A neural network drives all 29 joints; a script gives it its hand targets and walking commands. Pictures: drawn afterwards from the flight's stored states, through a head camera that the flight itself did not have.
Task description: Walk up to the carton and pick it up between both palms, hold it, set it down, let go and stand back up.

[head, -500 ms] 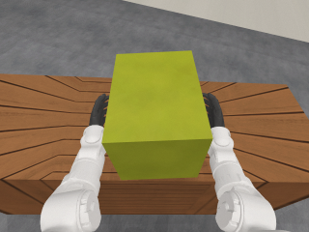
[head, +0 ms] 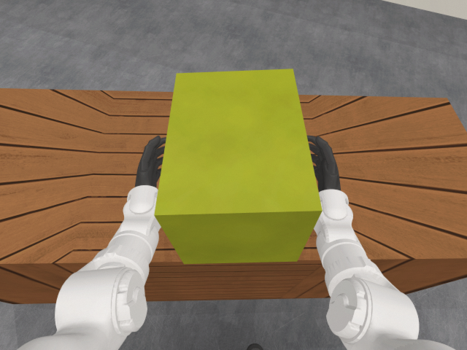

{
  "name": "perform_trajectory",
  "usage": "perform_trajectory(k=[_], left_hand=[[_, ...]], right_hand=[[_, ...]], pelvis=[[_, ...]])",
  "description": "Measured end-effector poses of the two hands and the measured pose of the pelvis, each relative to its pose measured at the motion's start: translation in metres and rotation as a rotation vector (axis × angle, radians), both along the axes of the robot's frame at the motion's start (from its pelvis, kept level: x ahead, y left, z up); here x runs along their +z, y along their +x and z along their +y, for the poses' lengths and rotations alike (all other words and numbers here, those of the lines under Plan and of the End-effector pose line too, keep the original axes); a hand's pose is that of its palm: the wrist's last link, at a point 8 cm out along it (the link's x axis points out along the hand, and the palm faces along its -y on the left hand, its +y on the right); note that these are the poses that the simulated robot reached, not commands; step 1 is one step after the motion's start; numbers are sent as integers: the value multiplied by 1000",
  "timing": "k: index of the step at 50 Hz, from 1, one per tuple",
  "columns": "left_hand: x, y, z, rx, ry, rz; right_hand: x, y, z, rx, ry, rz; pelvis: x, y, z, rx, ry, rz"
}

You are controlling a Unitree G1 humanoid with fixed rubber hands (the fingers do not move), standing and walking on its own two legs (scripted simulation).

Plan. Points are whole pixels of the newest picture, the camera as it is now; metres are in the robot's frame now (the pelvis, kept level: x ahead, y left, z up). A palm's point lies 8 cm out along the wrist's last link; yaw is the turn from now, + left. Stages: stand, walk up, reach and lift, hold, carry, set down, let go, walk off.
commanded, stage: set down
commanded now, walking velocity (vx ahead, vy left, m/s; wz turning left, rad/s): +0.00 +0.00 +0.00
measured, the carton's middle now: (237, 168) +0.45 -0.04 -0.02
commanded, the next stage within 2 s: none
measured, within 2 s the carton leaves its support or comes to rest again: rests again in 0.74 s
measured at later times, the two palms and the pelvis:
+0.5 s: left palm (152, 186) +0.42 +0.12 -0.02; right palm (319, 193) +0.39 -0.19 -0.02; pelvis -0.02 +0.00 -0.02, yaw +1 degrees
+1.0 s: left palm (153, 179) +0.44 +0.12 -0.02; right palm (319, 191) +0.39 -0.20 -0.03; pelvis -0.04 +0.00 -0.04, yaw -1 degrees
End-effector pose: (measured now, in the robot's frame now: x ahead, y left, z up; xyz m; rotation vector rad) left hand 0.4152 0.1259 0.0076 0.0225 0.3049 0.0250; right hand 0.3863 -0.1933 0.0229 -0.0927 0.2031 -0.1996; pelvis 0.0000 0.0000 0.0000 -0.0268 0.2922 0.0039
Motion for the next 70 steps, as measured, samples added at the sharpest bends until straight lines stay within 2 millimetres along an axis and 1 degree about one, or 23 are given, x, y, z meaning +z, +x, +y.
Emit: perform_trajectory(k=[4, 11, 14, 29, 42, 52, 55, 59, 62, 66, 70], left_hand=[[-6, 3, 0, 0, 5, 0], [-23, 3, 0, 0, 7, 27], [-26, 3, 0, 6, -1, 12], [-29, 6, -3, -8, 2, -13], [-30, 18, -3, -32, 4, -14], [-30, 23, -1, -45, 21, -12], [-20, 32, 1, -32, 17, -40], [4, 47, 4, -19, 17, -92], [16, 55, 3, -35, 31, -95], [17, 57, -4, -59, 31, -87], [13, 55, -4, -47, 19, -97]], right_hand=[[-8, 2, 0, -2, 8, 0], [-26, 2, 0, -8, 17, 27], [-30, 2, 0, -6, 20, 14], [-49, -3, -2, -33, 68, 29], [-49, 2, -3, -25, 75, 35], [-48, 6, -4, -5, 74, 75], [-42, 11, -4, -15, 79, 78], [-24, 23, -6, -33, 81, 46], [-12, 32, -5, -36, 77, 48], [-9, 35, -4, -56, 85, 71], [-11, 35, -4, -54, 88, 62]], pelvis=[[-3, -1, 1, 3, -5, 43], [-7, -4, 1, 6, -7, 94], [-9, -5, 1, 7, -9, 120], [-19, -20, 2, 15, -15, 174], [-28, -34, 1, 12, -15, 217], [-37, -39, 1, -3, -18, 243], [-41, -39, 1, -5, -20, 259], [-47, -41, 1, -11, -18, 276], [-50, -43, 0, -11, -15, 265], [-51, -44, -2, -7, -14, 260], [-51, -43, -6, -7, -15, 268]])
